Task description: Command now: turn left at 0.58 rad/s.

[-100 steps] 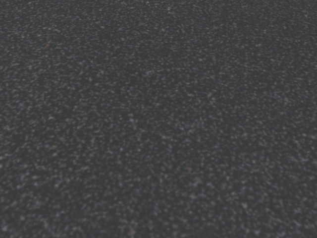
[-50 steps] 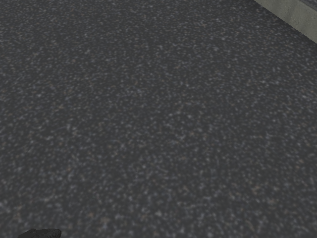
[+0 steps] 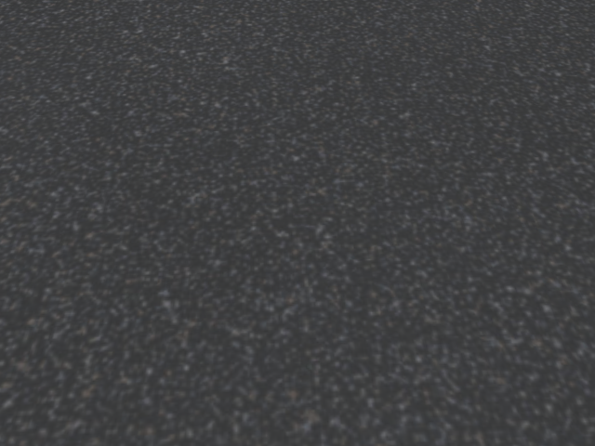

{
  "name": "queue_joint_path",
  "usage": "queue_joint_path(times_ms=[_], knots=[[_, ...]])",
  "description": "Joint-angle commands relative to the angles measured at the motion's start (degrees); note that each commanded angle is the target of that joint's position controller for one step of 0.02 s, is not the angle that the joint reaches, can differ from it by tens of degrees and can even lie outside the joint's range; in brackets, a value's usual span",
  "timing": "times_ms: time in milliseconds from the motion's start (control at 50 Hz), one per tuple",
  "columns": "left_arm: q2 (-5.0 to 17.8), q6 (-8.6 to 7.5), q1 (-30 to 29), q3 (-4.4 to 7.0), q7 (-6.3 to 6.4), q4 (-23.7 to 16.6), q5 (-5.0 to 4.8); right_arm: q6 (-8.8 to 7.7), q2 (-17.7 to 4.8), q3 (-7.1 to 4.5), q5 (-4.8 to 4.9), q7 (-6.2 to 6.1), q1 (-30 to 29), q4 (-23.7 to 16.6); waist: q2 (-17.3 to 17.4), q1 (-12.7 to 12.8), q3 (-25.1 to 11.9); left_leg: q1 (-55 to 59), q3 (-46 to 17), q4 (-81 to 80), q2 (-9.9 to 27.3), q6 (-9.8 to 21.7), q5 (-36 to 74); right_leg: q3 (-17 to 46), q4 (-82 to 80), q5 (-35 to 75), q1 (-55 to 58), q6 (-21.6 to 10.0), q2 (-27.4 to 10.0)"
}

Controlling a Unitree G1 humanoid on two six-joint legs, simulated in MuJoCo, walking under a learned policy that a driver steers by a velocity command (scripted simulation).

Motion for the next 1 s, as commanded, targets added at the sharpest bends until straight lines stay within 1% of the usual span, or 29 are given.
queue_joint_path(times_ms=[20, 40, 60, 80, 100, 120, 160, 240, 340, 400, 420, 440, 460, 480, 500, 520, 560, 580, 620, 660, 720, 820, 860, 900, 920, 940, 960, 980, 1000], knots=[[11.4, -0.65, 3.0, 2.88, 0.41, -3.5, 1.24, -0.6, -3.4, -1.05, -0.97, -0.15, 2.2, -3.9, -9.2, -0.9, -9.8, -5.2, -3.5, 13.0, 2.5, 1.4, -11.9, 14.8, -9.9, 21.5, 14.1, -7.8, -17.9], [12.5, -0.61, 2.8, 2.95, 0.09, -3.3, 3.0, -1.03, -7.6, -2.5, -0.43, -0.32, 1.8, -5.5, -16.9, -0.8, -6.3, -14.8, 2.8, 24.3, -1.4, -1.6, -25.4, 25.4, -10.5, 26.9, 9.7, -17.6, -25.3], [9.5, -0.84, 0.8, 2.11, 0.19, -4.5, 2.32, -1.15, -11.5, -3.76, -0.8, -0.4, 3.3, -4.1, -10.9, -1.0, -5.6, -15.6, 2.3, 33.2, 2.7, -3.5, -22.1, 22.3, -10.4, 24.3, 8.6, -19.2, -25.3], [6.8, -0.73, -1.6, 1.35, 0.51, -4.8, 1.68, -0.87, -12.0, -4.28, -0.47, -0.26, 3.3, -2.9, -8.6, -1.6, -4.5, -16.0, 3.0, 36.2, 3.6, -4.4, -17.8, 16.1, -9.7, 20.9, 7.7, -16.7, -21.2], [6.0, -0.49, -2.7, 1.02, 0.84, -5.2, 1.15, -0.26, -10.3, -4.12, -0.39, -0.38, 3.9, -1.8, -7.4, -1.6, -4.1, -16.6, 3.8, 38.0, 4.0, -5.4, -14.7, 11.5, -9.4, 17.3, 8.1, -14.6, -17.9], [5.8, -0.31, -2.7, 0.82, 1.21, -5.2, 0.6, 0.12, -8.9, -3.76, -0.35, -0.26, 3.6, -2.0, -7.7, -0.8, -3.3, -18.3, 4.4, 39.7, 4.2, -6.4, -12.1, 9.4, -9.3, 18.9, 8.8, -14.7, -17.2], [6.2, 0.3, -0.7, 0.69, 1.94, -4.7, 1.03, 0.21, -6.6, -2.94, 0.32, 0.19, 1.6, -3.1, -8.8, 0.6, -3.4, -18.4, 7.7, 37.4, 5.0, -7.4, -9.5, 4.7, -9.8, 21.3, 9.8, -15.3, -15.5], [8.4, 1.25, 2.3, 1.4, 2.28, -4.3, 1.34, 0.05, -4.6, -1.8, -0.04, 0.68, -2.3, -5.5, -9.7, 3.5, -5.5, -17.7, 10.3, 26.8, 8.1, -8.3, -9.5, 2.4, -9.6, 23.7, 15.7, -16.8, -18.2], [10.9, 1.65, 1.2, 2.07, 0.77, -4.1, 0.19, 0.21, -4.1, -1.2, -0.46, 1.42, -1.2, -6.0, -10.7, 3.1, -6.2, -6.0, 14.6, 12.7, 8.0, -6.1, -9.4, -0.9, -8.4, 25.7, 10.9, -16.3, -19.2], [10.3, 1.5, -0.1, 1.53, 0.32, -3.3, -1.48, 0.29, -4.0, -1.54, -0.64, 1.64, 3.9, -4.1, -9.4, -0.3, -6.5, 4.4, 16.3, -5.2, 6.0, -2.3, 2.5, -2.5, -2.8, 22.5, 8.1, -12.9, -18.1], [7.9, 1.22, 3.2, 0.66, 0.11, -1.8, -1.26, 0.21, -5.5, -1.91, -0.82, 1.34, 5.0, -3.7, -5.7, -0.3, -7.1, 11.7, 13.9, -10.9, 6.5, -0.6, 10.5, -4.9, 1.0, 16.6, 3.6, -9.0, -15.9], [3.5, 0.91, 4.9, -0.98, -0.27, -2.3, 1.65, 0.06, -9.9, -2.68, -1.01, 0.55, 6.2, -4.5, 8.0, 1.1, -10.2, 21.5, -1.3, -11.3, 18.5, 2.7, 29.6, -10.1, 13.5, -3.1, -6.2, -3.0, -10.7], [3.3, 1.02, 1.4, -1.18, 0.3, -4.5, 1.89, -0.94, -11.0, -2.25, -2.98, 0.82, 4.3, -5.6, 15.9, 0.2, -9.5, 15.7, -12.2, -10.9, 29.3, 14.4, 33.7, -8.1, 22.2, -23.6, -13.7, 0.0, -5.3], [7.6, 1.56, -0.3, 0.17, 0.92, -4.0, 0.91, -2.15, -8.0, -1.52, -3.38, 1.36, 4.1, -5.4, 9.8, -1.9, -9.2, 12.6, -10.1, -11.9, 27.8, 17.1, 29.9, -3.8, 30.3, -24.5, -13.5, 0.8, -6.4], [7.9, 1.95, 0.5, 0.53, 0.98, -3.5, 0.18, -2.99, -6.5, -0.82, -3.25, 1.53, 2.1, -4.3, 9.4, -0.4, -7.4, 10.6, -5.4, -12.0, 24.4, 14.8, 26.2, -2.5, 32.6, -21.6, -13.5, 0.7, -6.8], [7.7, 2.29, 2.1, 0.76, 1.28, -2.0, 0.18, -3.35, -6.8, -1.0, -2.66, 1.49, -0.2, -4.0, 7.9, 0.6, -6.4, 10.2, -2.5, -12.3, 21.4, 12.2, 21.5, -2.4, 32.6, -18.3, -13.9, 0.8, -6.8], [7.4, 2.69, 3.2, 0.86, 1.51, -0.8, 0.72, -3.68, -4.9, -0.07, -2.0, 1.1, -2.6, -3.5, 7.6, 1.6, -5.4, 8.0, 0.6, -12.1, 19.4, 10.9, 26.5, -2.2, 32.9, -12.1, -11.6, 1.9, -6.6], [6.6, 2.55, 4.9, 0.6, 1.24, -0.2, 0.64, -3.73, -3.7, 0.28, -1.96, 0.89, -1.6, -2.7, 7.3, 1.8, -7.1, 8.8, 1.7, -13.4, 18.2, 10.8, 20.7, -3.0, 31.6, -9.2, -10.4, 2.2, -6.3], [6.1, 1.97, 3.4, 0.18, 0.63, -0.3, -0.01, -3.64, -4.8, -0.28, -1.34, 0.61, 1.7, -1.1, 8.4, -0.6, -5.9, 11.6, -0.8, -17.7, 17.8, 11.0, -1.1, -4.7, 26.9, -6.7, -13.2, 2.0, -6.0], [6.4, 1.07, -0.1, 0.03, 0.38, -1.6, -0.44, -3.79, -6.0, -0.64, -1.29, 0.35, 3.1, -0.1, 8.8, -1.9, -2.2, 12.7, -5.3, -21.1, 19.3, 11.3, -12.2, -4.3, 22.0, -6.8, -16.2, 0.6, -6.1], [5.9, -0.69, -1.1, -0.3, -0.14, -1.6, -0.35, -4.6, -6.7, -1.06, -1.05, 0.25, 4.0, 1.0, 7.0, -2.4, -0.8, 14.2, -6.7, -22.4, 20.8, 11.8, -12.6, -3.9, 15.4, -6.6, -16.4, -1.2, -6.6], [5.0, -2.61, -0.3, -1.03, -1.43, -1.1, -0.71, -5.48, -7.8, -1.51, -0.24, 1.21, 4.5, 2.3, 5.9, -1.9, -0.2, 9.8, -5.1, -22.4, 20.5, 12.1, -12.3, -5.6, 7.4, -5.6, -10.1, -3.5, -5.7], [4.8, -3.11, 1.1, -1.23, -1.82, -0.6, -0.85, -5.34, -7.9, -1.49, 0.17, 1.59, 4.2, 2.8, 5.1, -0.5, -0.4, 6.5, -3.8, -21.0, 19.8, 11.5, -12.1, -6.8, 3.3, -2.1, -4.7, -4.5, -4.8], [4.9, -3.46, 6.5, -1.0, -1.83, 1.8, -0.73, -5.07, -6.7, -1.03, 0.13, 1.83, 3.6, 3.1, 3.8, 2.7, -1.9, 0.4, -1.2, -16.7, 17.5, 9.7, -12.9, -8.4, -0.8, 1.4, 6.1, -5.4, -2.9], [5.8, -3.5, 11.3, -0.6, -1.48, 3.3, -1.06, -5.16, -4.6, -0.27, -0.4, 1.97, 3.5, 3.2, 3.1, 4.8, -3.1, -4.0, 0.6, -12.3, 15.7, 8.1, -12.8, -7.0, -1.6, 0.3, 13.1, -6.1, -3.7], [8.7, -3.65, 17.3, 0.05, -0.87, 4.3, -0.91, -5.54, -0.5, 1.06, -1.17, 2.22, 1.8, 2.4, -3.3, 7.2, -4.3, -10.9, 6.2, 1.4, 10.8, 4.4, -11.1, 4.4, -6.9, -5.8, 19.9, -8.9, -11.7], [16.1, -3.7, 20.4, 1.7, -0.96, 4.4, -0.32, -6.7, 0.7, 1.37, -1.01, 2.01, 1.2, -1.0, -16.4, 7.1, -4.9, -24.8, 13.9, 20.0, 4.1, 0.5, -16.1, 27.1, -15.5, -19.9, 25.3, -17.2, -23.8], [13.0, -4.22, 19.1, 0.95, -1.23, 3.8, 0.37, -7.48, -4.5, 0.01, 0.26, 1.59, 0.5, -1.0, -11.0, 7.4, -2.5, -30.5, 9.2, 30.3, 6.2, 0.2, -18.9, 34.1, -18.6, -28.7, 22.4, -21.0, -26.4], [9.7, -4.58, 15.9, -0.09, -1.19, 2.9, 0.24, -7.78, -6.1, -0.58, 0.99, 1.81, 1.5, -0.5, -9.3, 5.5, 0.8, -33.6, 7.9, 33.4, 8.8, 0.9, -13.1, 29.6, -18.6, -28.3, 21.4, -19.3, -24.1]])
Keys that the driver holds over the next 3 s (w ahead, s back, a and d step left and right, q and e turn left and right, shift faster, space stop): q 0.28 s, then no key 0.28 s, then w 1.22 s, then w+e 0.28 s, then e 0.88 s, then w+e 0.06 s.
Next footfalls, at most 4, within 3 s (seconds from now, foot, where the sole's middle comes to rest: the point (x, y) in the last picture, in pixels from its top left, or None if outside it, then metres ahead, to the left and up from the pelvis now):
0.42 left None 0.01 0.15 -0.77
0.94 right None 0.14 -0.06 -0.77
1.42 left None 0.41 0.25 -0.77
1.94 right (265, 322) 0.76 0.10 -0.77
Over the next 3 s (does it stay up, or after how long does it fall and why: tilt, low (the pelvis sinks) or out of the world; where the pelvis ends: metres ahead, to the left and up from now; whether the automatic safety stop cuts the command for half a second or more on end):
stays up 0.81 0.15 0.01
